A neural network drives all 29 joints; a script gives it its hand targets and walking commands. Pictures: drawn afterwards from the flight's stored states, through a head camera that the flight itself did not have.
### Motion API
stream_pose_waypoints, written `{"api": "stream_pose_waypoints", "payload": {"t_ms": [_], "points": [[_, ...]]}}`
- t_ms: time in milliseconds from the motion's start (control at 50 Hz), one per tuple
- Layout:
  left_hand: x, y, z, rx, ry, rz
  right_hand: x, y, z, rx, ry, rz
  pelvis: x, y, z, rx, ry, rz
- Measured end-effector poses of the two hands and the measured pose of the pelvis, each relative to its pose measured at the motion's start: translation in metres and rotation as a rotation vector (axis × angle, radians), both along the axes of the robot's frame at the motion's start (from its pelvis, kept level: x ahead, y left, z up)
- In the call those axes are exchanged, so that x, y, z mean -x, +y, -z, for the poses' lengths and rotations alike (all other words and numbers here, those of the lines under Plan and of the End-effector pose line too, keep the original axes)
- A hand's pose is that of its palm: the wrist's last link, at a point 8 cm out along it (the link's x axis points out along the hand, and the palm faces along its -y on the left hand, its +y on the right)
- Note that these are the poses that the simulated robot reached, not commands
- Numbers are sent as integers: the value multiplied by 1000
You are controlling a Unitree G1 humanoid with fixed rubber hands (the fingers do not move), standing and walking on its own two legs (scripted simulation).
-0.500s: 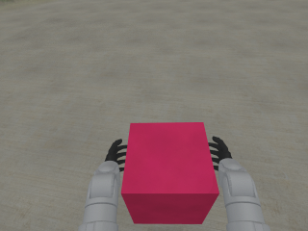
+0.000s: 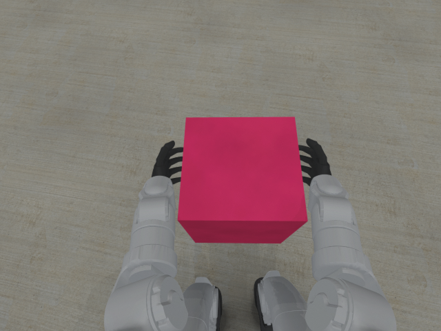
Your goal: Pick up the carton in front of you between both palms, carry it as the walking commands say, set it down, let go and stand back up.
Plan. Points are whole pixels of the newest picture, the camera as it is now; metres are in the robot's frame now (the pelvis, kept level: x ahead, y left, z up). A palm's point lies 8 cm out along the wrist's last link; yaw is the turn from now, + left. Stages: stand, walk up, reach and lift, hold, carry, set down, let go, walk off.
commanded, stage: set down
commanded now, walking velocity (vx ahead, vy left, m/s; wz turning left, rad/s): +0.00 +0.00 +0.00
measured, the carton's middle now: (238, 187) +0.39 -0.02 -0.11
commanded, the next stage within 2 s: none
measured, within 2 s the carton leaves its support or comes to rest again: neither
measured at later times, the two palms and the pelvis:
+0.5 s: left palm (184, 180) +0.45 +0.12 -0.20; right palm (300, 184) +0.42 -0.18 -0.20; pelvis +0.01 +0.00 -0.12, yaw +0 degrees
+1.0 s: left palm (196, 184) +0.50 +0.11 -0.36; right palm (290, 194) +0.45 -0.19 -0.36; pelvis -0.03 +0.00 -0.25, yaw +0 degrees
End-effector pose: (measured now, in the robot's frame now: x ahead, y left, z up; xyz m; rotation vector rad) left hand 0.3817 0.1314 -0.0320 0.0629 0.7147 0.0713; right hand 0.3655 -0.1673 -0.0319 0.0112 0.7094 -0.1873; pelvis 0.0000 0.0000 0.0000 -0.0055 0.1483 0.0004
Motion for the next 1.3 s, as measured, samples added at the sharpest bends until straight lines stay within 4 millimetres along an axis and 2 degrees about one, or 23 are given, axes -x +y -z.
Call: {"api": "stream_pose_waypoints", "payload": {"t_ms": [100,180,340,480,760,940,1300], "points": [[-15,-3,59,7,-30,12,-10,-3,59,7,-30,16,-1,2,24,-3,182,-2],[-28,-6,93,28,-58,7,-21,-6,91,-8,-61,40,-6,2,48,-4,316,-1],[-52,-11,129,61,-64,-1,-41,-10,125,-35,-72,73,-17,0,87,-2,468,3],[-66,-13,163,51,-35,16,-52,-12,159,-32,-43,83,-16,-2,116,-1,542,2],[-94,-19,255,35,-37,70,-66,-16,254,-25,-44,118,10,-1,193,5,616,-4],[-113,-24,308,29,-21,96,-78,-20,307,-22,-28,136,25,1,238,13,619,-7],[-147,-36,425,8,15,162,-100,-30,420,5,14,160,31,5,309,35,609,-10]]}}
